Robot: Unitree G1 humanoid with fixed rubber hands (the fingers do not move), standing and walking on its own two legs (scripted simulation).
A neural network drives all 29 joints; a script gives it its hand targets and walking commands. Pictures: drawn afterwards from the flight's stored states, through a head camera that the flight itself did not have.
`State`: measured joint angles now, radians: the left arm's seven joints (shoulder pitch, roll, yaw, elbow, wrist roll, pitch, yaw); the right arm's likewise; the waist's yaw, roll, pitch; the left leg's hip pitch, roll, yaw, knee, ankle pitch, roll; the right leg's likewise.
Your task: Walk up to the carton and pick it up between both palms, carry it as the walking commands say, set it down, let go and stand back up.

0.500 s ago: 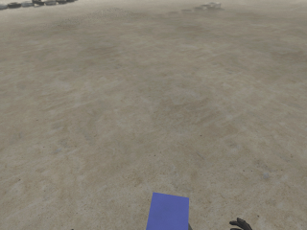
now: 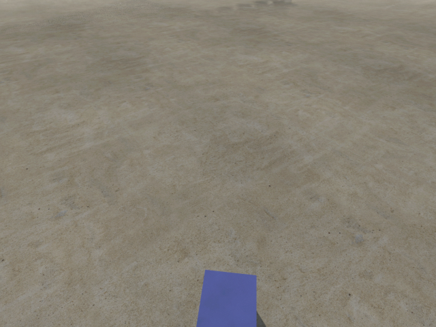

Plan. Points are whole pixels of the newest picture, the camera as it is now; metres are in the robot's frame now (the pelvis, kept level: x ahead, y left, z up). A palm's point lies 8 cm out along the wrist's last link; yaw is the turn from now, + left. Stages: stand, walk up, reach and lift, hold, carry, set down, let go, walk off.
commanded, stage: stand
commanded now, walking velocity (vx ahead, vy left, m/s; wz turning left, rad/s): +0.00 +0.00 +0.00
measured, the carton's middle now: (227, 314) +0.39 -0.04 -0.63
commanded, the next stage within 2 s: none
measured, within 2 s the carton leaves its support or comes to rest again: neither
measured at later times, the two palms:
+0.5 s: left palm out of the picture +0.00 +0.25 -0.12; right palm out of the picture -0.05 -0.23 -0.14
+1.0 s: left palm out of the picture -0.05 +0.25 -0.13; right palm out of the picture -0.10 -0.19 -0.14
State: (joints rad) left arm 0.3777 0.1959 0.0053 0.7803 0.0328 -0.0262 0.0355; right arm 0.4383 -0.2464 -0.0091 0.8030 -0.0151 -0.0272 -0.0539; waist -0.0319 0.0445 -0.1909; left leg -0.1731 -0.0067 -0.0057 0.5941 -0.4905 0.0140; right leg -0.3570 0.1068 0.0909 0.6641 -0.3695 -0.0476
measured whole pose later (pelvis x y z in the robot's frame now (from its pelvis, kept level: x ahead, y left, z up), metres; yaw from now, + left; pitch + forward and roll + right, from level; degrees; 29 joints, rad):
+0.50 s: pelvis -0.03 +0.01 +0.01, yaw -2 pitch +1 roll +0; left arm 0.39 0.17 0.00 0.93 0.03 0.01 0.05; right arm 0.42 -0.22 0.00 0.96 -0.02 0.00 -0.06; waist -0.01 0.04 -0.10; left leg -0.13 -0.03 0.04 0.55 -0.44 0.04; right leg -0.32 0.10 0.14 0.62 -0.31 -0.02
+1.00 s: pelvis -0.04 +0.03 +0.01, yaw -4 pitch -2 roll +0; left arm 0.36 0.13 -0.01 1.07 0.02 0.02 0.05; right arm 0.40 -0.18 0.02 1.10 -0.01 0.00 -0.06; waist -0.01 0.03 -0.03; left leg -0.08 -0.04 0.07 0.50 -0.40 0.06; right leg -0.27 0.08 0.18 0.57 -0.26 0.01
